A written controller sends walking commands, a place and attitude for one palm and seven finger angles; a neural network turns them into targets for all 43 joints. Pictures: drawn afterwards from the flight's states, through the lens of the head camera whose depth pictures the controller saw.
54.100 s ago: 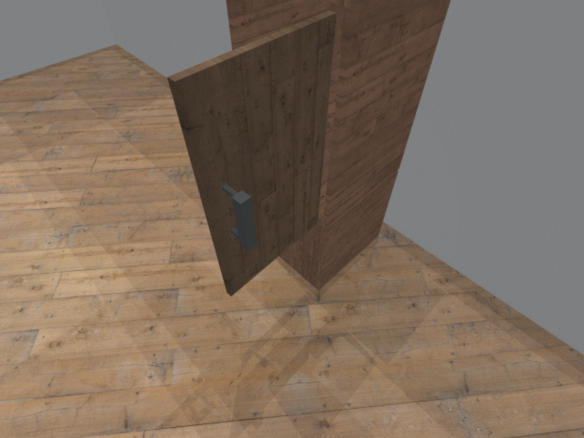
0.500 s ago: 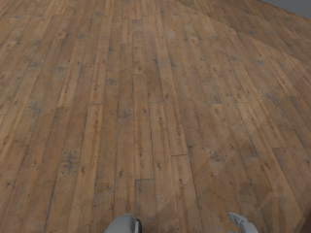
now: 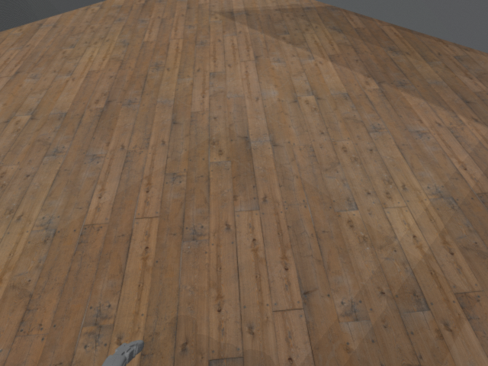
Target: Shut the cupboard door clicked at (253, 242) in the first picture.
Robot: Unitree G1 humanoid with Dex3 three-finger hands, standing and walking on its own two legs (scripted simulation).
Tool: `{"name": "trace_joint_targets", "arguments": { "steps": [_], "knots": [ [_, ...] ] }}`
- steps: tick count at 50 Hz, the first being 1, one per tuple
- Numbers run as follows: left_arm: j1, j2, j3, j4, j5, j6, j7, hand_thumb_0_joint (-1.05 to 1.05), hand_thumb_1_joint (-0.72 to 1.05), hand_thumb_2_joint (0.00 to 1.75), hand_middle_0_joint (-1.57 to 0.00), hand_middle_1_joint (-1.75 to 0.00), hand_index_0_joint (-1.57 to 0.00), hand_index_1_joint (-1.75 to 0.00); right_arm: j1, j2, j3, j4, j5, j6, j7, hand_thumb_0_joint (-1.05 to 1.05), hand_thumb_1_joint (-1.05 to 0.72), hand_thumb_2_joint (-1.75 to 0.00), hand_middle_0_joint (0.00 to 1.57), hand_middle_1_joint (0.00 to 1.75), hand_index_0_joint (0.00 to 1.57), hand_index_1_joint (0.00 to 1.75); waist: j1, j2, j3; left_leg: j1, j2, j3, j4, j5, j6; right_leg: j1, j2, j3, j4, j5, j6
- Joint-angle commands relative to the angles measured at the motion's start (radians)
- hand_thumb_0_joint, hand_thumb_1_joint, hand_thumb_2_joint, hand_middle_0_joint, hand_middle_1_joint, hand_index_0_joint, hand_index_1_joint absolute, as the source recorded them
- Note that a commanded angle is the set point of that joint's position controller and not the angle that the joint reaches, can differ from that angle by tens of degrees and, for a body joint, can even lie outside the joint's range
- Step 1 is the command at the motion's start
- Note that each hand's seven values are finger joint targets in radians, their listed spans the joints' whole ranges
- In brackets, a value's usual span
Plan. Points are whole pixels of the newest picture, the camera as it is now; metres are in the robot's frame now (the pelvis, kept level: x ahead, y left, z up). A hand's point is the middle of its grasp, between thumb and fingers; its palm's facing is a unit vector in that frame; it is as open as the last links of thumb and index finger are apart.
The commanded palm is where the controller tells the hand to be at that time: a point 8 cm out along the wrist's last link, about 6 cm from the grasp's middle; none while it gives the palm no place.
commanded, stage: walk to a spot facing it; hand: left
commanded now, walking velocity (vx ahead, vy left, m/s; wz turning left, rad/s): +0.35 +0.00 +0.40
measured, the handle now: out of the picture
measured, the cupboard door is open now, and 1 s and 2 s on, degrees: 28 28 28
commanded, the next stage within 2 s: turn to face it in 0.32 s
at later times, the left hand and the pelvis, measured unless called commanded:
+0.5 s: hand out of the picture +0.11 +0.22 -0.19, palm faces +0.29 -0.94 -0.19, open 7.4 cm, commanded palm none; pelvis +0.20 +0.06 -0.01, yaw +12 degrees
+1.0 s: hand (148, 246) +0.40 +0.25 -0.16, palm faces +0.02 -0.97 -0.24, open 7.4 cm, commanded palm none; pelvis +0.32 +0.06 +0.01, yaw -2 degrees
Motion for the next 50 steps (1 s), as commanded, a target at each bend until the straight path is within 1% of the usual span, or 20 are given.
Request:
{"name": "trace_joint_targets", "arguments": {
  "steps": [1,3,6,14,18,19,20,21,22,25,28,34,37,41,42,43,44,45,48,50],
  "knots": [
    [0.198,0.127,0.035,0.018,-0.010,-0.008,0.034,0.00,0.90,0.90,-0.20,-0.30,-0.20,-0.30,-0.099,-0.056,-0.024,-0.116,-0.009,-0.042,0.008,0.00,-0.90,-0.90,0.20,0.30,0.20,0.30,0.071,-0.111,0.002,-0.464,0.088,-0.082,0.400,0.161,0.004,0.272,-0.346,0.396,-0.456,-0.213,-0.105],
    [0.195,0.075,0.020,0.029,-0.011,-0.029,0.032,0.00,0.90,0.90,-0.20,-0.30,-0.20,-0.30,-0.058,-0.011,-0.015,-0.097,-0.010,-0.028,0.016,0.00,-0.90,-0.90,0.20,0.30,0.20,0.30,0.035,-0.117,-0.009,-0.400,0.094,-0.044,0.329,0.232,-0.017,0.237,-0.275,0.172,-0.430,0.129,-0.073],
    [0.248,0.052,0.018,0.060,-0.011,-0.043,0.036,0.00,0.90,0.90,-0.20,-0.30,-0.20,-0.30,-0.078,0.016,-0.014,-0.112,-0.010,-0.009,0.026,0.00,-0.90,-0.90,0.20,0.30,0.20,0.30,0.026,-0.135,-0.008,-0.433,0.089,0.003,0.241,0.262,-0.036,0.292,-0.246,0.041,-0.408,0.424,-0.063],
    [0.278,0.117,0.021,0.084,-0.013,-0.040,0.043,0.00,0.90,0.90,-0.20,-0.30,-0.20,-0.30,-0.303,-0.013,-0.003,-0.227,-0.006,-0.007,0.060,0.00,-0.90,-0.90,0.20,0.30,0.20,0.30,0.050,-0.140,0.039,-0.416,0.080,0.075,-0.082,0.308,-0.009,0.389,-0.283,-0.061,-0.383,0.509,-0.060],
    [0.239,0.176,0.036,0.063,-0.016,-0.028,0.041,0.00,0.90,0.90,-0.20,-0.30,-0.20,-0.30,-0.169,-0.075,-0.014,-0.213,-0.011,-0.016,0.048,0.00,-0.90,-0.90,0.20,0.30,0.20,0.30,-0.032,-0.121,-0.040,-0.125,-0.011,0.141,-0.191,0.267,0.037,0.356,-0.275,-0.141,-0.110,0.734,-0.030],
    [0.229,0.183,0.039,0.054,-0.022,-0.022,0.039,0.00,0.90,0.90,-0.20,-0.30,-0.20,-0.30,-0.043,-0.121,-0.026,-0.184,-0.017,-0.017,0.042,0.00,-0.90,-0.90,0.20,0.30,0.20,0.30,-0.094,-0.074,-0.111,0.078,-0.018,0.120,-0.258,0.323,0.048,0.260,-0.248,-0.165,0.087,0.624,-0.005],
    [0.271,0.144,0.038,0.036,-0.026,-0.012,0.031,0.00,0.90,0.90,-0.20,-0.30,-0.20,-0.30,0.063,-0.236,-0.049,-0.170,-0.030,-0.021,0.030,0.00,-0.90,-0.90,0.20,0.30,0.20,0.30,-0.116,0.140,-0.221,0.308,0.176,-0.188,-0.316,0.396,0.126,0.036,-0.135,-0.169,0.394,0.218,0.048],
    [0.253,0.105,0.018,-0.011,-0.033,-0.009,0.025,0.00,0.90,0.90,-0.20,-0.30,-0.20,-0.30,0.118,-0.323,-0.066,-0.163,-0.021,-0.023,0.010,0.00,-0.90,-0.90,0.20,0.30,0.20,0.30,-0.119,0.243,-0.268,0.433,0.418,-0.546,-0.427,0.640,0.253,-0.225,-0.010,-0.061,0.674,-0.364,0.073],
    [0.205,0.098,0.010,-0.042,-0.028,-0.008,0.037,0.00,0.90,0.90,-0.20,-0.30,-0.20,-0.30,0.098,-0.325,-0.053,-0.167,-0.008,-0.017,-0.001,0.00,-0.90,-0.90,0.20,0.30,0.20,0.30,-0.098,0.055,-0.240,0.324,0.465,-0.527,-0.455,0.594,0.269,-0.244,-0.020,0.058,0.739,-0.362,0.047],
    [0.227,0.054,-0.002,0.029,-0.012,0.026,0.038,0.00,0.90,0.90,-0.20,-0.30,-0.20,-0.30,-0.156,-0.167,-0.003,-0.218,-0.009,-0.034,-0.022,0.00,-0.90,-0.90,0.20,0.30,0.20,0.30,0.012,0.118,-0.083,-0.013,0.346,-0.282,-0.569,0.298,0.149,-0.207,-0.084,0.129,0.654,-0.195,0.043],
    [0.285,0.020,-0.006,0.074,-0.014,0.060,0.035,0.00,0.90,0.90,-0.20,-0.30,-0.20,-0.30,-0.190,-0.132,0.015,-0.198,-0.010,-0.041,-0.028,0.00,-0.90,-0.90,0.20,0.30,0.20,0.30,0.060,0.058,-0.093,-0.088,0.292,-0.110,-0.576,0.454,0.109,-0.083,-0.057,0.127,0.484,-0.115,0.055],
    [0.164,0.037,0.021,0.014,-0.011,0.096,0.021,0.00,0.90,0.90,-0.20,-0.30,-0.20,-0.30,-0.221,-0.136,-0.012,-0.187,-0.011,-0.010,-0.029,0.00,-0.90,-0.90,0.20,0.30,0.20,0.30,0.057,0.075,-0.006,-0.127,0.311,0.004,-0.584,0.361,0.116,-0.048,-0.014,0.083,0.261,-0.034,0.071],
    [0.127,0.045,0.029,-0.018,-0.009,0.094,0.014,0.00,0.90,0.90,-0.20,-0.30,-0.20,-0.30,-0.220,-0.156,-0.023,-0.184,-0.013,-0.002,-0.032,0.00,-0.90,-0.90,0.20,0.30,0.20,0.30,0.047,0.080,-0.027,-0.050,0.337,0.028,-0.512,0.449,0.119,-0.022,0.004,0.052,0.174,-0.038,0.071],
    [0.160,0.075,0.038,-0.032,-0.009,0.081,0.010,0.00,0.90,0.90,-0.20,-0.30,-0.20,-0.30,-0.218,-0.174,-0.036,-0.187,-0.009,0.010,-0.030,0.00,-0.90,-0.90,0.20,0.30,0.20,0.30,0.067,0.068,-0.064,-0.010,0.304,0.090,-0.309,0.529,0.045,0.120,0.030,0.039,-0.066,0.089,0.045],
    [0.204,0.130,0.049,-0.026,-0.005,0.070,0.013,0.00,0.90,0.90,-0.20,-0.30,-0.20,-0.30,-0.220,-0.157,-0.036,-0.198,-0.002,0.010,-0.026,0.00,-0.90,-0.90,0.20,0.30,0.20,0.30,0.086,-0.048,-0.088,-0.080,0.227,0.154,-0.162,0.422,-0.016,0.219,-0.044,0.168,-0.150,0.324,0.007],
    [0.229,0.222,0.061,-0.020,0.003,0.057,0.022,0.00,0.90,0.90,-0.20,-0.30,-0.20,-0.30,-0.218,-0.095,-0.029,-0.227,0.007,0.009,-0.021,0.00,-0.90,-0.90,0.20,0.30,0.20,0.30,0.094,-0.287,-0.106,-0.281,0.080,0.215,0.056,0.024,-0.082,0.341,-0.270,0.452,-0.222,0.662,-0.104],
    [0.278,0.249,0.065,-0.015,-0.014,0.057,0.033,0.00,0.90,0.90,-0.20,-0.30,-0.20,-0.30,-0.255,-0.100,-0.018,-0.253,0.007,0.022,-0.030,0.00,-0.90,-0.90,0.20,0.30,0.20,0.30,0.126,-0.263,-0.137,-0.354,0.033,0.080,0.228,-0.177,-0.098,0.362,-0.341,0.553,-0.257,0.780,-0.206],
    [0.250,0.232,0.072,-0.018,-0.013,0.060,0.048,0.00,0.90,0.90,-0.20,-0.30,-0.20,-0.30,-0.272,-0.102,-0.021,-0.257,0.005,0.025,-0.035,0.00,-0.90,-0.90,0.20,0.30,0.20,0.30,0.110,-0.244,-0.144,-0.421,0.049,0.004,0.317,-0.136,-0.097,0.390,-0.314,0.557,-0.246,0.752,-0.219],
    [0.141,0.192,0.058,-0.053,-0.018,0.062,0.053,0.00,0.90,0.90,-0.20,-0.30,-0.20,-0.30,-0.277,-0.110,-0.015,-0.250,0.005,0.024,-0.030,0.00,-0.90,-0.90,0.20,0.30,0.20,0.30,0.072,-0.116,-0.177,-0.401,0.077,-0.035,0.307,0.005,-0.116,0.370,-0.225,0.405,-0.208,0.671,-0.187],
    [0.112,0.189,0.058,-0.059,-0.014,0.061,0.051,0.00,0.90,0.90,-0.20,-0.30,-0.20,-0.30,-0.270,-0.092,-0.012,-0.250,0.004,0.029,-0.026,0.00,-0.90,-0.90,0.20,0.30,0.20,0.30,0.062,-0.117,-0.171,-0.353,0.066,-0.017,0.208,0.039,-0.121,0.340,-0.187,0.373,-0.209,0.660,-0.164]
  ]
}}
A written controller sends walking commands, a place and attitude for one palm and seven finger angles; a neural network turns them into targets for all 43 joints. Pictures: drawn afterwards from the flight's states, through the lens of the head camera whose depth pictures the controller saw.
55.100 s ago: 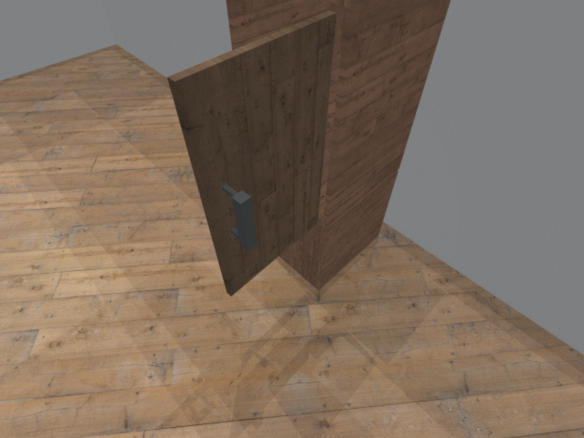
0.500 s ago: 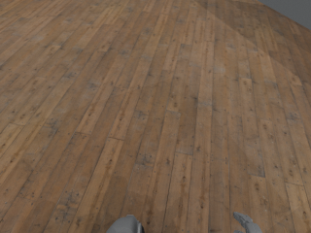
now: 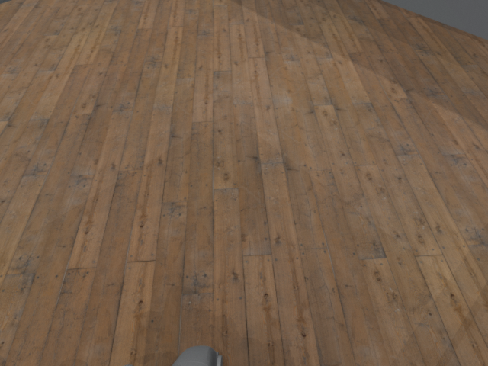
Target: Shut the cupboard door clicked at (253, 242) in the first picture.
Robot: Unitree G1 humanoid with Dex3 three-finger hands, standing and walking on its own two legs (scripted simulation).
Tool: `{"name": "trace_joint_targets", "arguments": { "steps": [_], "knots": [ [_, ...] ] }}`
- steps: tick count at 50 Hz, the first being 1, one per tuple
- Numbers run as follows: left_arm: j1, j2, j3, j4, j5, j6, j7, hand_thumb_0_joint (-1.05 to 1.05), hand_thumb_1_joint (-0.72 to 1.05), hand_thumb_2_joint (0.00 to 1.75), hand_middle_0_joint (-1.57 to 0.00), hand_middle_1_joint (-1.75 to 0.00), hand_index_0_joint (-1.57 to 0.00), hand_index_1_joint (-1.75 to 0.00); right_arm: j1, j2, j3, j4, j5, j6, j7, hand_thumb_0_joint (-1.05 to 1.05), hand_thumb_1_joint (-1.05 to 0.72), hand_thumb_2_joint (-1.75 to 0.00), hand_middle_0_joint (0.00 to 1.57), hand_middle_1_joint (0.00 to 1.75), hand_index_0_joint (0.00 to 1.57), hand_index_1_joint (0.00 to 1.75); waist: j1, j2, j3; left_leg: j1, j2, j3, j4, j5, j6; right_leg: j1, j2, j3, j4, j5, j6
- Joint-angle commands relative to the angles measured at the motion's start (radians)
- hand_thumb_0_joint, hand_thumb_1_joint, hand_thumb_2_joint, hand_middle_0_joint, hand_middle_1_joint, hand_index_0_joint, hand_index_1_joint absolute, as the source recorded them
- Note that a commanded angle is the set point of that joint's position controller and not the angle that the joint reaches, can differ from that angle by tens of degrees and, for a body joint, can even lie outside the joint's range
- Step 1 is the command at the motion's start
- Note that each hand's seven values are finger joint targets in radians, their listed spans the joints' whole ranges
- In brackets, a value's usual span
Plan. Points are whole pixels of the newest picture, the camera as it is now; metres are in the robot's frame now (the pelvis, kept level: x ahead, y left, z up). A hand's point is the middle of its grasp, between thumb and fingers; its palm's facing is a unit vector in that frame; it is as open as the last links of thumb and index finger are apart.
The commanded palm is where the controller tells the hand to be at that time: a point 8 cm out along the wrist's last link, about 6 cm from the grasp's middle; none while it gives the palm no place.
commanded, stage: turn to face it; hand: left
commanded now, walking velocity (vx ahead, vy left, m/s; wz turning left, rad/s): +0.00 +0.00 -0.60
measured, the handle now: out of the picture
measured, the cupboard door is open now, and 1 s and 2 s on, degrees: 28 28 28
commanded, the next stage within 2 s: none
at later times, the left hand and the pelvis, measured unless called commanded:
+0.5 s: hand (146, 309) +0.22 +0.22 -0.15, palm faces -0.27 -0.93 -0.24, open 7.4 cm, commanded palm none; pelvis +0.05 +0.04 +0.01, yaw -18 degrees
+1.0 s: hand (175, 291) +0.27 +0.18 -0.18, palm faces -0.53 -0.83 -0.19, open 7.4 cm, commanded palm none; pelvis +0.09 +0.05 +0.00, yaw -35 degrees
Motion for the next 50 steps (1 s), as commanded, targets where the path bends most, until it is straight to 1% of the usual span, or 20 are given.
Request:
{"name": "trace_joint_targets", "arguments": {
  "steps": [1,8,9,10,11,13,16,24,26,27,28,29,30,31,34,40,43,45,46,50],
  "knots": [
    [0.054,0.201,0.050,-0.056,-0.002,-0.014,0.013,0.00,0.90,0.90,-0.20,-0.30,-0.20,-0.30,-0.026,-0.043,-0.008,-0.109,-0.002,-0.032,0.006,0.00,-0.90,-0.90,0.20,0.30,0.20,0.30,0.009,-0.126,-0.204,-0.094,0.012,-0.046,-0.088,0.058,-0.020,0.280,-0.266,0.285,-0.149,0.688,-0.164],
    [-0.037,0.228,0.058,-0.075,-0.008,0.011,-0.004,0.00,0.90,0.90,-0.20,-0.30,-0.20,-0.30,0.069,-0.070,-0.012,-0.108,0.006,-0.044,0.000,0.00,-0.90,-0.90,0.20,0.30,0.20,0.30,-0.043,-0.167,-0.155,0.231,-0.029,-0.009,-0.571,0.284,-0.011,0.042,-0.176,0.299,-0.075,0.439,-0.066],
    [-0.039,0.191,0.050,-0.087,-0.014,0.016,-0.007,0.00,0.90,0.90,-0.20,-0.30,-0.20,-0.30,0.108,-0.121,-0.018,-0.101,0.000,-0.056,-0.003,0.00,-0.90,-0.90,0.20,0.30,0.20,0.30,-0.056,-0.053,-0.178,0.339,0.062,-0.092,-0.705,0.346,0.013,-0.044,-0.107,0.257,0.002,0.289,-0.018],
    [-0.005,0.133,0.037,-0.102,-0.020,0.017,-0.015,0.00,0.90,0.90,-0.20,-0.30,-0.20,-0.30,0.128,-0.211,-0.036,-0.109,-0.012,-0.063,-0.004,0.00,-0.90,-0.90,0.20,0.30,0.20,0.30,-0.048,0.222,-0.201,0.426,0.295,-0.322,-0.753,0.508,0.106,-0.187,0.019,0.132,0.193,-0.098,0.042],
    [-0.018,0.142,0.034,-0.128,-0.016,0.012,-0.020,0.00,0.90,0.90,-0.20,-0.30,-0.20,-0.30,0.161,-0.258,-0.039,-0.126,-0.020,-0.056,-0.007,0.00,-0.90,-0.90,0.20,0.30,0.20,0.30,-0.069,0.253,-0.189,0.376,0.438,-0.423,-0.771,0.604,0.220,-0.217,0.026,0.060,0.420,-0.377,0.063],
    [-0.049,0.165,0.047,-0.111,-0.006,0.023,-0.028,0.00,0.90,0.90,-0.20,-0.30,-0.20,-0.30,0.111,-0.218,-0.029,-0.130,-0.026,-0.063,-0.016,0.00,-0.90,-0.90,0.20,0.30,0.20,0.30,-0.042,0.186,-0.146,0.338,0.384,-0.329,-0.743,0.765,0.233,-0.265,-0.025,0.099,0.639,-0.303,0.080],
    [-0.053,0.143,0.038,-0.105,-0.012,0.036,-0.045,0.00,0.90,0.90,-0.20,-0.30,-0.20,-0.30,0.052,-0.175,-0.018,-0.148,-0.026,-0.062,-0.014,0.00,-0.90,-0.90,0.20,0.30,0.20,0.30,-0.021,0.140,-0.133,0.353,0.292,-0.114,-0.705,0.821,0.195,-0.237,-0.056,0.045,0.581,-0.216,0.098],
    [-0.099,0.129,0.023,-0.139,-0.009,0.031,-0.053,0.00,0.90,0.90,-0.20,-0.30,-0.20,-0.30,0.090,-0.216,-0.049,-0.112,-0.022,-0.049,0.004,0.00,-0.90,-0.90,0.20,0.30,0.20,0.30,-0.050,0.181,-0.148,0.372,0.310,0.010,-0.642,0.748,0.168,-0.049,-0.029,-0.062,0.165,-0.133,0.068],
    [-0.033,0.150,0.029,-0.124,-0.007,0.024,-0.050,0.00,0.90,0.90,-0.20,-0.30,-0.20,-0.30,0.063,-0.222,-0.054,-0.113,-0.015,-0.045,0.009,0.00,-0.90,-0.90,0.20,0.30,0.20,0.30,-0.007,0.154,-0.152,0.306,0.289,0.060,-0.552,0.664,0.116,0.092,-0.020,-0.076,-0.028,0.033,0.049],
    [0.037,0.196,0.039,-0.103,-0.004,0.017,-0.045,0.00,0.90,0.90,-0.20,-0.30,-0.20,-0.30,0.048,-0.208,-0.055,-0.121,-0.008,-0.043,0.014,0.00,-0.90,-0.90,0.20,0.30,0.20,0.30,0.027,0.057,-0.175,0.203,0.245,0.095,-0.437,0.530,0.067,0.239,-0.064,-0.018,-0.143,0.166,0.025],
    [0.087,0.306,0.058,-0.091,0.006,0.003,-0.031,0.00,0.90,0.90,-0.20,-0.30,-0.20,-0.30,0.032,-0.129,-0.037,-0.160,0.000,-0.039,0.018,0.00,-0.90,-0.90,0.20,0.30,0.20,0.30,0.057,-0.268,-0.183,-0.050,0.100,0.169,-0.214,0.079,-0.005,0.401,-0.314,0.305,-0.221,0.452,-0.067],
    [0.125,0.354,0.060,-0.078,-0.008,0.005,-0.020,0.00,0.90,0.90,-0.20,-0.30,-0.20,-0.30,-0.017,-0.124,-0.022,-0.193,0.000,-0.026,0.012,0.00,-0.90,-0.90,0.20,0.30,0.20,0.30,0.084,-0.300,-0.162,-0.130,0.035,0.058,-0.021,-0.165,-0.019,0.319,-0.432,0.417,-0.213,0.644,-0.168],
    [0.111,0.337,0.066,-0.084,-0.009,0.009,-0.007,0.00,0.90,0.90,-0.20,-0.30,-0.20,-0.30,-0.045,-0.115,-0.022,-0.203,-0.001,-0.019,0.005,0.00,-0.90,-0.90,0.20,0.30,0.20,0.30,0.072,-0.233,-0.136,-0.179,0.046,-0.026,0.066,-0.119,-0.013,0.290,-0.398,0.408,-0.202,0.630,-0.189],
    [0.057,0.317,0.063,-0.095,-0.005,0.009,0.001,0.00,0.90,0.90,-0.20,-0.30,-0.20,-0.30,-0.040,-0.118,-0.021,-0.190,0.000,-0.021,-0.001,0.00,-0.90,-0.90,0.20,0.30,0.20,0.30,0.047,-0.302,-0.127,-0.230,0.058,-0.058,0.104,-0.081,-0.019,0.297,-0.364,0.407,-0.196,0.582,-0.190],
    [-0.036,0.251,0.043,-0.125,-0.007,0.004,0.001,0.00,0.90,0.90,-0.20,-0.30,-0.20,-0.30,-0.001,-0.120,-0.021,-0.152,-0.003,-0.023,0.007,0.00,-0.90,-0.90,0.20,0.30,0.20,0.30,-0.005,-0.205,-0.151,-0.115,0.057,-0.046,0.032,0.052,-0.036,0.211,-0.273,0.257,-0.167,0.567,-0.150],
    [-0.041,0.278,0.052,-0.114,0.003,0.009,-0.007,0.00,0.90,0.90,-0.20,-0.30,-0.20,-0.30,0.019,-0.096,-0.018,-0.163,0.005,-0.029,0.012,0.00,-0.90,-0.90,0.20,0.30,0.20,0.30,-0.012,-0.186,-0.149,0.038,-0.004,-0.011,-0.295,0.082,-0.024,0.133,-0.246,0.324,-0.147,0.442,-0.137],
    [-0.072,0.250,0.047,-0.112,-0.012,0.019,-0.009,0.00,0.90,0.90,-0.20,-0.30,-0.20,-0.30,0.114,-0.116,-0.018,-0.133,0.006,-0.048,0.003,0.00,-0.90,-0.90,0.20,0.30,0.20,0.30,-0.061,-0.155,-0.169,0.276,-0.007,-0.015,-0.629,0.301,-0.011,0.003,-0.167,0.312,-0.043,0.351,-0.048],
    [-0.024,0.153,0.024,-0.142,-0.022,0.024,-0.022,0.00,0.90,0.90,-0.20,-0.30,-0.20,-0.30,0.164,-0.276,-0.044,-0.140,-0.014,-0.058,-0.001,0.00,-0.90,-0.90,0.20,0.30,0.20,0.30,-0.060,0.301,-0.190,0.401,0.396,-0.389,-0.787,0.497,0.161,-0.219,0.033,0.073,0.347,-0.325,0.066],
    [-0.048,0.181,0.029,-0.140,-0.010,0.029,-0.025,0.00,0.90,0.90,-0.20,-0.30,-0.20,-0.30,0.162,-0.275,-0.040,-0.139,-0.023,-0.058,-0.008,0.00,-0.90,-0.90,0.20,0.30,0.20,0.30,-0.072,0.256,-0.178,0.351,0.436,-0.412,-0.784,0.534,0.219,-0.239,0.003,0.101,0.529,-0.362,0.073],
    [-0.046,0.157,0.039,-0.105,-0.010,0.036,-0.047,0.00,0.90,0.90,-0.20,-0.30,-0.20,-0.30,0.046,-0.185,-0.019,-0.167,-0.021,-0.064,-0.015,0.00,-0.90,-0.90,0.20,0.30,0.20,0.30,-0.018,0.139,-0.122,0.344,0.303,-0.112,-0.721,0.744,0.189,-0.260,-0.061,0.053,0.637,-0.205,0.100]
  ]
}}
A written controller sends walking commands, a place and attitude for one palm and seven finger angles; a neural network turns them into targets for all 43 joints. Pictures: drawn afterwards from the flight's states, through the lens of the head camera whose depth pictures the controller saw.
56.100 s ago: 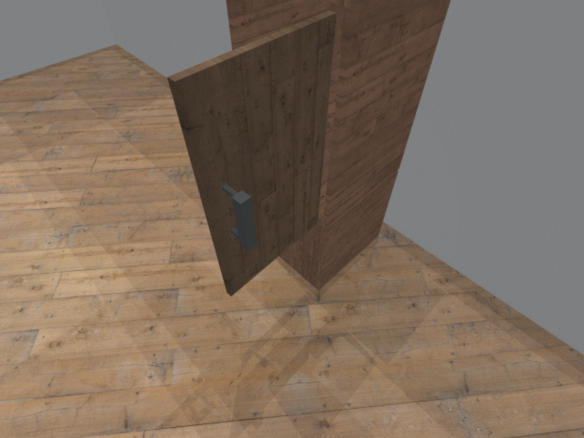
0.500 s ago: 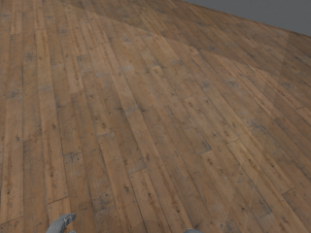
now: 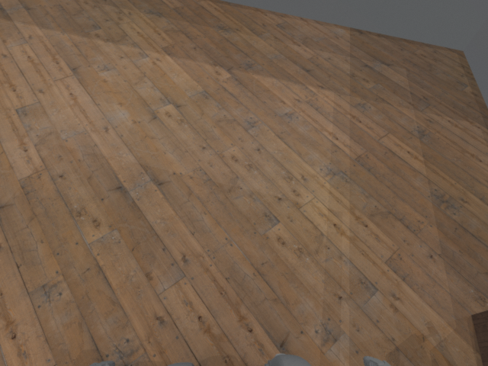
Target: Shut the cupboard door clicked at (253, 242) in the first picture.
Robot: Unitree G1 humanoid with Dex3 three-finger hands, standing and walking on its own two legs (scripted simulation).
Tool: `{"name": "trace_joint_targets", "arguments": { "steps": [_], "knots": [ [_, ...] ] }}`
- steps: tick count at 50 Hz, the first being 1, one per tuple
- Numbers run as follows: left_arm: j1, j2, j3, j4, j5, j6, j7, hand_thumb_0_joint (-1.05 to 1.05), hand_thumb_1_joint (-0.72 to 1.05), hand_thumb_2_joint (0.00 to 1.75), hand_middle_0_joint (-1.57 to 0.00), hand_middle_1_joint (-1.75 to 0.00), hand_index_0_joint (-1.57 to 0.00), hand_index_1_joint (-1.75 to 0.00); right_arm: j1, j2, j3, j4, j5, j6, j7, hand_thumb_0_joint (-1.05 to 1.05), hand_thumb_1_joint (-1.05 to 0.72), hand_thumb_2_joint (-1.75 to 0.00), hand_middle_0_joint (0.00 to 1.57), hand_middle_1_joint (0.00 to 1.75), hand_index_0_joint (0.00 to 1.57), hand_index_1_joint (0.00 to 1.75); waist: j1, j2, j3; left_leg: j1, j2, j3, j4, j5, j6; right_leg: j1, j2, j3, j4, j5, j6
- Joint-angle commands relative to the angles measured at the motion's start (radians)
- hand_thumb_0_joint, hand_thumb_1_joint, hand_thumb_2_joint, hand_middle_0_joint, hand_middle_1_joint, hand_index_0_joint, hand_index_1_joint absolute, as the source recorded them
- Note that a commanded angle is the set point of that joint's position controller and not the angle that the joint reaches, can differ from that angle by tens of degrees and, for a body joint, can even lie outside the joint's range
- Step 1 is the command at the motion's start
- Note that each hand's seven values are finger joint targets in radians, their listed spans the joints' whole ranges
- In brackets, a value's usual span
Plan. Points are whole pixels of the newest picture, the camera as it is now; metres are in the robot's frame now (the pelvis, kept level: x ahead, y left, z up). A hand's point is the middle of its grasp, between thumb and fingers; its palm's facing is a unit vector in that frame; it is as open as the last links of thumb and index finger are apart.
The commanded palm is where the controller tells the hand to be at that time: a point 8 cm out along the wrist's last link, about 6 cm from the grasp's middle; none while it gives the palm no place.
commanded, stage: turn to face it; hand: left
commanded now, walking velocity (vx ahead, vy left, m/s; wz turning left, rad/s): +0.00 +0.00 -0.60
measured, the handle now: out of the picture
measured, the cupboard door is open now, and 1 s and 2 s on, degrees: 28 28 28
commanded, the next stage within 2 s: take the last steps up to it in 1.86 s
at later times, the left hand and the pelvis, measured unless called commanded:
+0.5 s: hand (171, 338) +0.18 +0.14 -0.15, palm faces -0.29 -0.92 -0.26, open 7.4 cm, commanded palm none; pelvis +0.02 -0.03 +0.00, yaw -17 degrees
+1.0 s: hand (207, 288) +0.27 +0.08 -0.15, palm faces -0.56 -0.80 -0.24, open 7.4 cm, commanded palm none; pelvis +0.05 -0.03 +0.00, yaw -35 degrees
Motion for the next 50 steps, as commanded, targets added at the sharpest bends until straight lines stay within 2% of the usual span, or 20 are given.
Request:
{"name": "trace_joint_targets", "arguments": {
  "steps": [1,10,13,14,15,16,17,18,19,22,26,30,31,32,33,34,37,39,46,50],
  "knots": [
    [-0.028,0.061,0.022,-0.097,-0.006,-0.024,-0.016,0.00,0.90,0.90,-0.20,-0.30,-0.20,-0.30,0.049,-0.203,-0.064,-0.049,-0.006,-0.021,-0.020,0.00,-0.90,-0.90,0.20,0.30,0.20,0.30,-0.022,0.211,-0.121,0.225,0.264,-0.132,-0.232,0.588,0.105,-0.105,-0.066,-0.033,0.135,0.049,0.019],
    [-0.082,0.036,0.010,-0.122,-0.001,-0.028,-0.020,0.00,0.90,0.90,-0.20,-0.30,-0.20,-0.30,0.095,-0.229,-0.093,0.009,-0.006,-0.008,-0.001,0.00,-0.90,-0.90,0.20,0.30,0.20,0.30,-0.055,0.278,-0.123,0.241,0.301,-0.014,-0.186,0.536,0.097,0.049,-0.049,-0.140,-0.240,0.072,-0.009],
    [-0.003,0.059,0.017,-0.103,-0.002,-0.038,-0.016,0.00,0.90,0.90,-0.20,-0.30,-0.20,-0.30,0.054,-0.246,-0.102,0.006,0.000,-0.004,0.003,0.00,-0.90,-0.90,0.20,0.30,0.20,0.30,-0.002,0.238,-0.141,0.170,0.284,0.042,-0.070,0.441,0.034,0.229,-0.036,-0.152,-0.502,0.256,-0.037],
    [0.072,0.107,0.027,-0.080,0.003,-0.046,-0.009,0.00,0.90,0.90,-0.20,-0.30,-0.20,-0.30,0.040,-0.229,-0.101,-0.002,0.008,-0.002,0.008,0.00,-0.90,-0.90,0.20,0.30,0.20,0.30,0.037,0.122,-0.162,0.066,0.237,0.079,0.056,0.316,-0.016,0.376,-0.081,-0.090,-0.625,0.391,-0.065],
    [0.120,0.223,0.045,-0.071,0.014,-0.063,0.005,0.00,0.90,0.90,-0.20,-0.30,-0.20,-0.30,0.026,-0.141,-0.082,-0.043,0.015,0.004,0.015,0.00,-0.90,-0.90,0.20,0.30,0.20,0.30,0.064,-0.223,-0.157,-0.203,0.081,0.141,0.298,-0.168,-0.088,0.530,-0.337,0.264,-0.713,0.670,-0.165],
    [0.154,0.266,0.046,-0.056,-0.004,-0.062,0.017,0.00,0.90,0.90,-0.20,-0.30,-0.20,-0.30,-0.017,-0.140,-0.068,-0.073,0.015,0.017,0.008,0.00,-0.90,-0.90,0.20,0.30,0.20,0.30,0.084,-0.222,-0.145,-0.281,0.023,0.009,0.480,-0.347,-0.099,0.454,-0.439,0.344,-0.698,0.865,-0.257],
    [0.128,0.252,0.050,-0.067,-0.003,-0.059,0.028,0.00,0.90,0.90,-0.20,-0.30,-0.20,-0.30,-0.050,-0.131,-0.066,-0.081,0.016,0.022,0.000,0.00,-0.90,-0.90,0.20,0.30,0.20,0.30,0.069,-0.158,-0.117,-0.341,0.029,-0.074,0.562,-0.297,-0.096,0.437,-0.400,0.327,-0.690,0.832,-0.277],
    [0.082,0.227,0.047,-0.076,-0.003,-0.062,0.035,0.00,0.90,0.90,-0.20,-0.30,-0.20,-0.30,-0.049,-0.140,-0.066,-0.073,0.014,0.020,-0.005,0.00,-0.90,-0.90,0.20,0.30,0.20,0.30,0.047,-0.238,-0.113,-0.387,0.037,-0.105,0.597,-0.259,-0.102,0.436,-0.371,0.339,-0.693,0.794,-0.271],
    [0.041,0.183,0.035,-0.086,-0.006,-0.063,0.037,0.00,0.90,0.90,-0.20,-0.30,-0.20,-0.30,-0.048,-0.158,-0.070,-0.055,0.011,0.018,-0.005,0.00,-0.90,-0.90,0.20,0.30,0.20,0.30,0.030,-0.211,-0.107,-0.365,0.048,-0.123,0.600,-0.187,-0.108,0.415,-0.331,0.271,-0.679,0.797,-0.256],
    [-0.009,0.164,0.025,-0.104,-0.003,-0.068,0.035,0.00,0.90,0.90,-0.20,-0.30,-0.20,-0.30,-0.004,-0.131,-0.065,-0.031,0.012,0.020,0.007,0.00,-0.90,-0.90,0.20,0.30,0.20,0.30,-0.008,-0.096,-0.155,-0.234,0.024,-0.082,0.467,-0.108,-0.120,0.361,-0.263,0.165,-0.644,0.813,-0.230],
    [0.009,0.187,0.032,-0.091,0.003,-0.063,0.028,0.00,0.90,0.90,-0.20,-0.30,-0.20,-0.30,-0.024,-0.120,-0.062,-0.047,0.017,0.016,0.009,0.00,-0.90,-0.90,0.20,0.30,0.20,0.30,0.007,-0.090,-0.135,-0.172,-0.016,-0.058,0.275,-0.101,-0.117,0.331,-0.252,0.219,-0.639,0.753,-0.234],
    [-0.038,0.180,0.035,-0.090,0.001,-0.054,0.027,0.00,0.90,0.90,-0.20,-0.30,-0.20,-0.30,0.050,-0.124,-0.062,-0.036,0.023,0.004,0.003,0.00,-0.90,-0.90,0.20,0.30,0.20,0.30,-0.035,-0.102,-0.147,0.010,-0.047,-0.056,-0.023,0.028,-0.103,0.247,-0.208,0.253,-0.562,0.694,-0.175],
    [-0.045,0.156,0.031,-0.096,-0.008,-0.050,0.027,0.00,0.90,0.90,-0.20,-0.30,-0.20,-0.30,0.096,-0.147,-0.065,-0.023,0.020,-0.006,-0.001,0.00,-0.90,-0.90,0.20,0.30,0.20,0.30,-0.057,-0.058,-0.166,0.142,-0.019,-0.074,-0.170,0.144,-0.094,0.166,-0.164,0.228,-0.503,0.612,-0.129],
    [-0.004,0.093,0.020,-0.109,-0.017,-0.044,0.022,0.00,0.90,0.90,-0.20,-0.30,-0.20,-0.30,0.125,-0.235,-0.076,-0.019,0.006,-0.019,-0.006,0.00,-0.90,-0.90,0.20,0.30,0.20,0.30,-0.052,0.189,-0.200,0.262,0.181,-0.277,-0.269,0.271,-0.026,0.033,-0.032,0.126,-0.353,0.315,-0.062],
    [0.019,0.071,0.010,-0.127,-0.018,-0.045,0.013,0.00,0.90,0.90,-0.20,-0.30,-0.20,-0.30,0.144,-0.309,-0.088,-0.035,-0.002,-0.015,-0.008,0.00,-0.90,-0.90,0.20,0.30,0.20,0.30,-0.050,0.383,-0.208,0.295,0.396,-0.442,-0.288,0.412,0.103,-0.081,0.027,-0.007,-0.103,-0.124,-0.017],
    [-0.012,0.095,0.015,-0.121,-0.004,-0.039,0.012,0.00,0.90,0.90,-0.20,-0.30,-0.20,-0.30,0.140,-0.297,-0.085,-0.031,-0.007,-0.015,-0.016,0.00,-0.90,-0.90,0.20,0.30,0.20,0.30,-0.068,0.318,-0.189,0.247,0.416,-0.442,-0.278,0.454,0.143,-0.100,-0.005,0.033,0.081,-0.128,-0.010],
    [-0.035,0.084,0.023,-0.105,-0.004,-0.035,-0.006,0.00,0.90,0.90,-0.20,-0.30,-0.20,-0.30,0.055,-0.221,-0.068,-0.060,-0.009,-0.019,-0.018,0.00,-0.90,-0.90,0.20,0.30,0.20,0.30,-0.027,0.215,-0.113,0.204,0.302,-0.218,-0.230,0.607,0.124,-0.120,-0.058,-0.002,0.176,-0.010,0.011],
    [-0.032,0.062,0.020,-0.105,-0.007,-0.026,-0.013,0.00,0.90,0.90,-0.20,-0.30,-0.20,-0.30,0.055,-0.213,-0.068,-0.051,-0.007,-0.017,-0.017,0.00,-0.90,-0.90,0.20,0.30,0.20,0.30,-0.025,0.236,-0.139,0.259,0.270,-0.122,-0.212,0.634,0.106,-0.103,-0.063,-0.038,0.100,0.026,0.018],
    [-0.084,0.037,0.010,-0.123,-0.002,-0.028,-0.022,0.00,0.90,0.90,-0.20,-0.30,-0.20,-0.30,0.089,-0.235,-0.090,-0.011,-0.007,-0.007,-0.003,0.00,-0.90,-0.90,0.20,0.30,0.20,0.30,-0.054,0.274,-0.132,0.242,0.285,-0.019,-0.186,0.560,0.094,0.035,-0.043,-0.132,-0.206,0.070,-0.005],
    [0.012,0.069,0.016,-0.100,0.000,-0.041,-0.016,0.00,0.90,0.90,-0.20,-0.30,-0.20,-0.30,0.042,-0.251,-0.102,-0.012,0.001,0.000,0.006,0.00,-0.90,-0.90,0.20,0.30,0.20,0.30,0.007,0.226,-0.139,0.149,0.273,0.048,-0.040,0.433,0.022,0.255,-0.029,-0.153,-0.520,0.288,-0.041]
  ]
}}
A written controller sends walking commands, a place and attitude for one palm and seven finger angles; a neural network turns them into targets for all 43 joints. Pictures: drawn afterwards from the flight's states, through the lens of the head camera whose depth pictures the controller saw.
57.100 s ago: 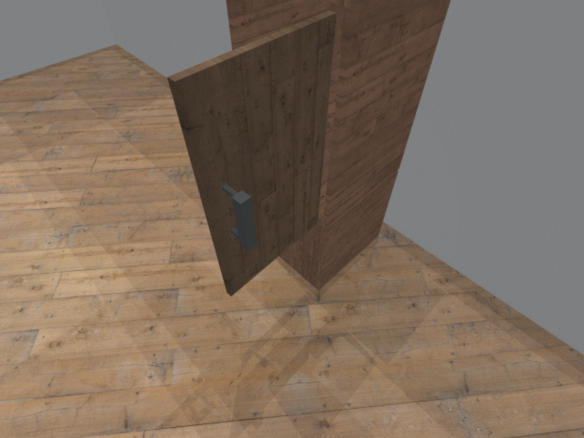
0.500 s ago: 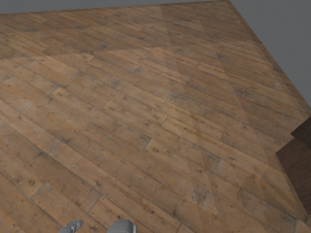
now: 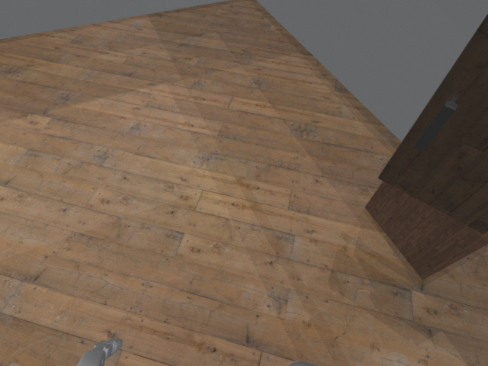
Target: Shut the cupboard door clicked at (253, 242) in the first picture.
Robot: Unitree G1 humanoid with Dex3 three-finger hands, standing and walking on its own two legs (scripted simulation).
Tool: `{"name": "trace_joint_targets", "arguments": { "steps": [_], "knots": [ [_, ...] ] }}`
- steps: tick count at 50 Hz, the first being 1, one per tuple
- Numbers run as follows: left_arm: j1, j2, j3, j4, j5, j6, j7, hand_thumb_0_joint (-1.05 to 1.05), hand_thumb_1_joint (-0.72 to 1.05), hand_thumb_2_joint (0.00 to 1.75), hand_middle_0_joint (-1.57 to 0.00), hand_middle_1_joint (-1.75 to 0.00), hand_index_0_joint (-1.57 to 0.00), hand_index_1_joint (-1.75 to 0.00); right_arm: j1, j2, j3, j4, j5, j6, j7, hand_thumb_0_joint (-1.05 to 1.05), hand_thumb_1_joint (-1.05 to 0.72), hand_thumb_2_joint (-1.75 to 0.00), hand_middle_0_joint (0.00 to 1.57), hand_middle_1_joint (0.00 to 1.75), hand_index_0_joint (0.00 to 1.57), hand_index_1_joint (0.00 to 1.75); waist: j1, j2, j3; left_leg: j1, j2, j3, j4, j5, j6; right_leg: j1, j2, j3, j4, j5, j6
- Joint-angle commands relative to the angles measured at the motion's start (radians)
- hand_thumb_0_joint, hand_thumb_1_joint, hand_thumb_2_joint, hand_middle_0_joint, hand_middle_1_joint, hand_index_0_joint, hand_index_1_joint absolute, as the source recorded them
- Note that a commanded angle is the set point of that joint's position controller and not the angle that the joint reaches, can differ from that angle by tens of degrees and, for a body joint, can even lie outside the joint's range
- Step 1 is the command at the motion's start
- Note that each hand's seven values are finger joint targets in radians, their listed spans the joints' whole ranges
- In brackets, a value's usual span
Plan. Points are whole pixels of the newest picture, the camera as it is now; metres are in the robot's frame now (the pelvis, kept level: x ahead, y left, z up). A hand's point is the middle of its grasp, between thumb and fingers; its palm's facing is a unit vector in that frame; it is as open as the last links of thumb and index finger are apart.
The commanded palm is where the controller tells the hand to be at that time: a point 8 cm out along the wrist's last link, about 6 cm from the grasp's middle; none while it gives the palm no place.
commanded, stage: turn to face it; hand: left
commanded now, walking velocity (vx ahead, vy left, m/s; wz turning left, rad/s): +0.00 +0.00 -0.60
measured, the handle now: (436, 123) +0.68 -0.46 -0.04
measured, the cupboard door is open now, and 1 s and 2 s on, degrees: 28 28 28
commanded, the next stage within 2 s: take the last steps up to it in 0.86 s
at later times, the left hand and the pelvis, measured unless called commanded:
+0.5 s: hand (149, 345) +0.17 +0.19 -0.18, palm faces -0.25 -0.95 -0.21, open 7.4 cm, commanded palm none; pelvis +0.04 +0.01 +0.00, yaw -17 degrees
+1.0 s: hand (202, 310) +0.23 +0.10 -0.15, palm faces -0.47 -0.84 -0.25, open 7.4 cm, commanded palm none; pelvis +0.06 -0.03 +0.00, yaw -28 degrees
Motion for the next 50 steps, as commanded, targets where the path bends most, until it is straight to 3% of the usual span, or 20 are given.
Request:
{"name": "trace_joint_targets", "arguments": {
  "steps": [1,2,3,5,8,16,19,20,21,22,25,27,35,38,39,40,41,43,46,50],
  "knots": [
    [0.137,0.135,0.026,-0.044,0.003,-0.050,0.009,0.00,0.90,0.90,-0.20,-0.30,-0.20,-0.30,-0.016,-0.198,-0.072,-0.064,0.012,-0.014,0.000,0.00,-0.90,-0.90,0.20,0.30,0.20,0.30,0.068,0.014,-0.185,-0.070,0.112,-0.043,0.159,0.312,0.017,0.333,-0.059,0.077,-0.374,0.345,-0.071],
    [0.191,0.251,0.046,-0.032,0.009,-0.064,0.025,0.00,0.90,0.90,-0.20,-0.30,-0.20,-0.30,-0.057,-0.109,-0.046,-0.116,0.017,-0.011,0.004,0.00,-0.90,-0.90,0.20,0.30,0.20,0.30,0.101,-0.337,-0.167,-0.362,-0.063,-0.007,0.405,-0.265,-0.048,0.451,-0.322,0.445,-0.433,0.687,-0.182],
    [0.221,0.278,0.042,-0.021,-0.010,-0.061,0.035,0.00,0.90,0.90,-0.20,-0.30,-0.20,-0.30,-0.080,-0.134,-0.037,-0.133,0.019,0.004,-0.006,0.00,-0.90,-0.90,0.20,0.30,0.20,0.30,0.113,-0.271,-0.163,-0.373,-0.075,-0.163,0.553,-0.328,-0.048,0.345,-0.392,0.480,-0.432,0.745,-0.264],
    [0.129,0.215,0.042,-0.042,-0.009,-0.060,0.057,0.00,0.90,0.90,-0.20,-0.30,-0.20,-0.30,-0.102,-0.135,-0.039,-0.118,0.017,0.003,-0.019,0.00,-0.90,-0.90,0.20,0.30,0.20,0.30,0.071,-0.292,-0.153,-0.470,-0.057,-0.247,0.645,-0.222,-0.054,0.369,-0.308,0.455,-0.407,0.742,-0.262],
    [0.048,0.160,0.019,-0.066,-0.009,-0.066,0.054,0.00,0.90,0.90,-0.20,-0.30,-0.20,-0.30,-0.065,-0.124,-0.036,-0.080,0.014,0.007,-0.007,0.00,-0.90,-0.90,0.20,0.30,0.20,0.30,0.018,-0.172,-0.169,-0.346,-0.063,-0.227,0.564,-0.092,-0.070,0.267,-0.217,0.301,-0.384,0.721,-0.230],
    [0.062,0.195,0.031,-0.051,0.001,-0.062,0.048,0.00,0.90,0.90,-0.20,-0.30,-0.20,-0.30,-0.077,-0.101,-0.033,-0.103,0.024,-0.003,-0.004,0.00,-0.90,-0.90,0.20,0.30,0.20,0.30,0.026,-0.174,-0.170,-0.225,-0.129,-0.204,0.218,-0.078,-0.060,0.237,-0.194,0.403,-0.362,0.638,-0.228],
    [0.012,0.175,0.028,-0.054,-0.010,-0.052,0.045,0.00,0.90,0.90,-0.20,-0.30,-0.20,-0.30,0.013,-0.114,-0.034,-0.075,0.026,-0.015,-0.012,0.00,-0.90,-0.90,0.20,0.30,0.20,0.30,-0.027,-0.153,-0.167,0.016,-0.144,-0.201,-0.085,0.124,-0.045,0.083,-0.126,0.405,-0.283,0.528,-0.142],
    [0.031,0.123,0.019,-0.062,-0.015,-0.047,0.043,0.00,0.90,0.90,-0.20,-0.30,-0.20,-0.30,0.040,-0.168,-0.042,-0.070,0.019,-0.025,-0.013,0.00,-0.90,-0.90,0.20,0.30,0.20,0.30,-0.027,0.017,-0.190,0.116,-0.015,-0.333,-0.226,0.174,-0.009,-0.010,-0.026,0.331,-0.174,0.333,-0.085],
    [0.069,0.075,0.008,-0.081,-0.023,-0.043,0.031,0.00,0.90,0.90,-0.20,-0.30,-0.20,-0.30,0.063,-0.270,-0.059,-0.081,0.002,-0.029,-0.016,0.00,-0.90,-0.90,0.20,0.30,0.20,0.30,-0.023,0.295,-0.196,0.192,0.232,-0.560,-0.266,0.304,0.109,-0.169,0.096,0.174,0.055,-0.106,-0.025],
    [0.053,0.098,0.011,-0.088,-0.009,-0.046,0.027,0.00,0.90,0.90,-0.20,-0.30,-0.20,-0.30,0.073,-0.282,-0.057,-0.089,-0.003,-0.026,-0.022,0.00,-0.90,-0.90,0.20,0.30,0.20,0.30,-0.038,0.240,-0.181,0.125,0.318,-0.605,-0.270,0.337,0.188,-0.179,0.068,0.144,0.265,-0.224,-0.014],
    [0.053,0.097,0.023,-0.052,-0.005,-0.040,0.013,0.00,0.90,0.90,-0.20,-0.30,-0.20,-0.30,-0.020,-0.197,-0.034,-0.110,-0.004,-0.036,-0.030,0.00,-0.90,-0.90,0.20,0.30,0.20,0.30,0.011,0.168,-0.141,0.104,0.195,-0.383,-0.204,0.595,0.170,-0.209,0.008,0.127,0.443,-0.102,0.013],
    [0.036,0.068,0.018,-0.053,-0.008,-0.031,0.009,0.00,0.90,0.90,-0.20,-0.30,-0.20,-0.30,0.008,-0.179,-0.034,-0.095,-0.005,-0.037,-0.031,0.00,-0.90,-0.90,0.20,0.30,0.20,0.30,0.003,0.150,-0.154,0.154,0.153,-0.290,-0.180,0.689,0.156,-0.199,0.004,0.105,0.392,-0.065,0.025],
    [-0.017,0.034,-0.005,-0.059,-0.006,-0.033,0.007,0.00,0.90,0.90,-0.20,-0.30,-0.20,-0.30,0.062,-0.206,-0.059,-0.027,-0.005,-0.022,-0.015,0.00,-0.90,-0.90,0.20,0.30,0.20,0.30,-0.032,0.214,-0.154,0.144,0.161,-0.203,-0.139,0.629,0.157,-0.012,0.021,-0.003,0.000,-0.033,-0.005],
    [0.073,0.056,-0.001,-0.028,-0.005,-0.044,0.013,0.00,0.90,0.90,-0.20,-0.30,-0.20,-0.30,0.029,-0.212,-0.063,-0.020,0.005,-0.017,-0.011,0.00,-0.90,-0.90,0.20,0.30,0.20,0.30,0.022,0.153,-0.164,0.048,0.129,-0.158,-0.040,0.495,0.090,0.195,0.031,-0.014,-0.295,0.217,-0.030],
    [0.130,0.112,0.010,-0.009,0.001,-0.053,0.022,0.00,0.90,0.90,-0.20,-0.30,-0.20,-0.30,0.022,-0.183,-0.063,-0.026,0.014,-0.015,-0.006,0.00,-0.90,-0.90,0.20,0.30,0.20,0.30,0.048,0.028,-0.182,-0.069,0.078,-0.110,0.071,0.316,0.033,0.336,-0.062,0.099,-0.394,0.371,-0.063],
    [0.163,0.214,0.025,0.006,0.010,-0.067,0.037,0.00,0.90,0.90,-0.20,-0.30,-0.20,-0.30,0.004,-0.097,-0.041,-0.059,0.019,-0.013,0.001,0.00,-0.90,-0.90,0.20,0.30,0.20,0.30,0.065,-0.273,-0.177,-0.319,-0.076,-0.035,0.269,-0.166,-0.032,0.473,-0.309,0.386,-0.433,0.674,-0.161],
    [0.209,0.248,0.022,0.016,-0.005,-0.068,0.045,0.00,0.90,0.90,-0.20,-0.30,-0.20,-0.30,-0.044,-0.100,-0.030,-0.074,0.020,0.001,-0.008,0.00,-0.90,-0.90,0.20,0.30,0.20,0.30,0.099,-0.237,-0.167,-0.330,-0.097,-0.153,0.436,-0.321,-0.035,0.368,-0.389,0.420,-0.420,0.816,-0.256],
    [0.138,0.189,0.021,0.012,-0.003,-0.070,0.062,0.00,0.90,0.90,-0.20,-0.30,-0.20,-0.30,-0.039,-0.104,-0.031,-0.045,0.018,0.005,-0.021,0.00,-0.90,-0.90,0.20,0.30,0.20,0.30,0.055,-0.270,-0.138,-0.425,-0.088,-0.233,0.586,-0.245,-0.039,0.374,-0.314,0.386,-0.394,0.860,-0.273],
    [0.056,0.133,0.001,-0.005,-0.006,-0.075,0.063,0.00,0.90,0.90,-0.20,-0.30,-0.20,-0.30,0.004,-0.093,-0.028,-0.001,0.015,0.007,-0.007,0.00,-0.90,-0.90,0.20,0.30,0.20,0.30,0.004,-0.180,-0.156,-0.324,-0.083,-0.217,0.543,-0.107,-0.050,0.289,-0.227,0.230,-0.391,0.792,-0.230],
    [0.061,0.135,0.003,0.011,0.000,-0.078,0.056,0.00,0.90,0.90,-0.20,-0.30,-0.20,-0.30,0.006,-0.073,-0.028,0.001,0.011,0.008,0.001,0.00,-0.90,-0.90,0.20,0.30,0.20,0.30,0.004,-0.181,-0.123,-0.263,-0.109,-0.175,0.384,-0.075,-0.051,0.237,-0.208,0.252,-0.457,0.517,-0.231]
  ]
}}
